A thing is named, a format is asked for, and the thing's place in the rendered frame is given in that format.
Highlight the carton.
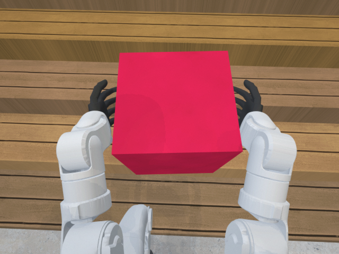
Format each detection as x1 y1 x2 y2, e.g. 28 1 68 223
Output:
112 51 243 175

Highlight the left robot shin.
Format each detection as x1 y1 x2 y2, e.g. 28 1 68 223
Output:
139 204 151 254

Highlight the left robot forearm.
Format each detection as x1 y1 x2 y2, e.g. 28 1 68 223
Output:
56 111 113 254

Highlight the right robot forearm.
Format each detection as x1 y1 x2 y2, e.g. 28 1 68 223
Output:
238 111 297 254

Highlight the robot right hand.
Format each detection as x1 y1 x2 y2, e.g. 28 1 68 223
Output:
233 80 263 128

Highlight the robot right upper arm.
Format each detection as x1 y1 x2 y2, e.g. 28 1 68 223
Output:
224 219 288 254

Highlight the left robot thigh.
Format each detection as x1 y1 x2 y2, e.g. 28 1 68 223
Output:
119 205 153 254

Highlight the robot left upper arm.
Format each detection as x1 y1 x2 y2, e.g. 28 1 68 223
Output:
61 220 124 254

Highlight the robot left hand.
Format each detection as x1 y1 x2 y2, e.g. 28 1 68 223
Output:
88 79 117 126

